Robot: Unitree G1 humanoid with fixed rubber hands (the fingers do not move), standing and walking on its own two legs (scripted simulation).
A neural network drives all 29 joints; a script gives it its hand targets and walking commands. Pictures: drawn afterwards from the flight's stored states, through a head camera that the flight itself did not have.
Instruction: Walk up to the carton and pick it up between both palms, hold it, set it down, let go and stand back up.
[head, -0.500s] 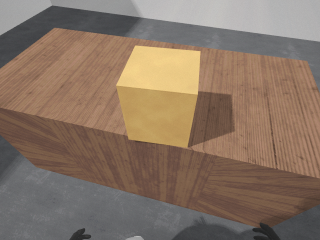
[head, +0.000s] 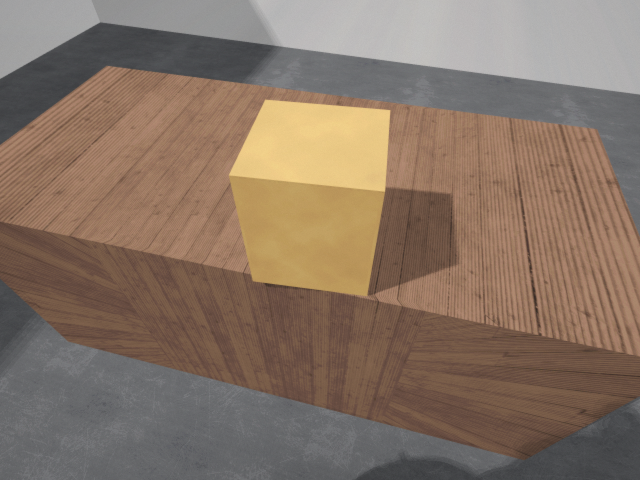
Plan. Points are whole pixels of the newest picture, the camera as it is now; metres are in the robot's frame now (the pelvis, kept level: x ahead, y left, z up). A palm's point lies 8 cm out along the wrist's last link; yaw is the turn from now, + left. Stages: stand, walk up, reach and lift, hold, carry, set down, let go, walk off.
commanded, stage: walk up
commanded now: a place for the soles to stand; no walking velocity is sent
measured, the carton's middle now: (317, 200) +0.55 +0.04 +0.01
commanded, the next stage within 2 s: none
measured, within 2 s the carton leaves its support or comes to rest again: neither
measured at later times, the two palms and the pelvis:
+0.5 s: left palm out of the picture +0.07 +0.26 -0.13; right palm out of the picture +0.08 -0.27 -0.12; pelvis +0.01 +0.00 +0.00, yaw +0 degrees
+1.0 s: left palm out of the picture -0.01 +0.31 -0.12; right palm out of the picture +0.08 -0.25 -0.12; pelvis +0.03 +0.04 +0.00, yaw -3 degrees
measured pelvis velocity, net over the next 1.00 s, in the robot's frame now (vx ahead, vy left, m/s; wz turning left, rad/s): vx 0.03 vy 0.04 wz -0.06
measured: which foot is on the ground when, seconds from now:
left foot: down 0.00-0.82, up 0.84-1.00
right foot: down 0.00-1.00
